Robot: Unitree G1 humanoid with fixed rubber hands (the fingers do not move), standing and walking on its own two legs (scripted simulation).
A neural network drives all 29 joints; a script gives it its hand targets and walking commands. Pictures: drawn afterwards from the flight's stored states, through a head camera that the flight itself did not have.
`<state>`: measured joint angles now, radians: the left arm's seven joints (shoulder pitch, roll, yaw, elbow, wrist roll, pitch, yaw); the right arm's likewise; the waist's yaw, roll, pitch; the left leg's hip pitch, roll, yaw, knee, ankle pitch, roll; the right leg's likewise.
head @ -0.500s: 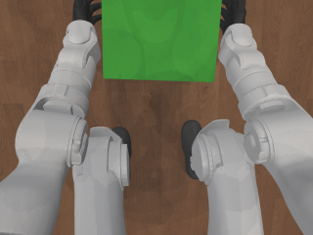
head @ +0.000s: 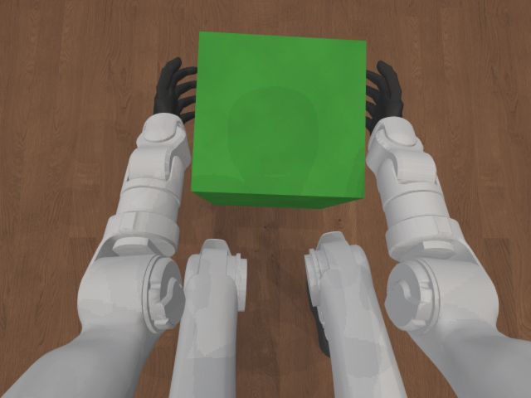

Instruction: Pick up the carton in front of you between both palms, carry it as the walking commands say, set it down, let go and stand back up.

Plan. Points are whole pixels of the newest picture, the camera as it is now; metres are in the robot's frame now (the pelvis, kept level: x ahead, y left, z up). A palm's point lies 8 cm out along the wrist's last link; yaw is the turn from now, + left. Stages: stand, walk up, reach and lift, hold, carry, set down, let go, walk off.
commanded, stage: reach and lift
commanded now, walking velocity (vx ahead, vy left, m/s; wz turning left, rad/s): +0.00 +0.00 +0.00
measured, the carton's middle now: (274, 140) +0.49 -0.01 -0.14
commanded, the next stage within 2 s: none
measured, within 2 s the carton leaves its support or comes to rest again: neither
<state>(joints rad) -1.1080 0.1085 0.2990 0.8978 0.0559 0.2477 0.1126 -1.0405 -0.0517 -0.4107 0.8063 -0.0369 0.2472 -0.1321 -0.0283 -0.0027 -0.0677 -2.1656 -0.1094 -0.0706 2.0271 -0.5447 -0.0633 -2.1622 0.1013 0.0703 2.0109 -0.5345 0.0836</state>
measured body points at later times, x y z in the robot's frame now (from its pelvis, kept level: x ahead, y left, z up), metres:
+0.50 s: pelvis +0.03 +0.00 +0.13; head +0.23 +0.00 +0.53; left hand +0.48 +0.14 +0.07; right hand +0.47 -0.16 +0.07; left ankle +0.12 +0.13 -0.38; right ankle +0.12 -0.13 -0.38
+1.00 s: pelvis +0.08 +0.00 +0.28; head +0.17 +0.00 +0.72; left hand +0.44 +0.15 +0.23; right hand +0.44 -0.16 +0.24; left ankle +0.11 +0.13 -0.38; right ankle +0.12 -0.13 -0.38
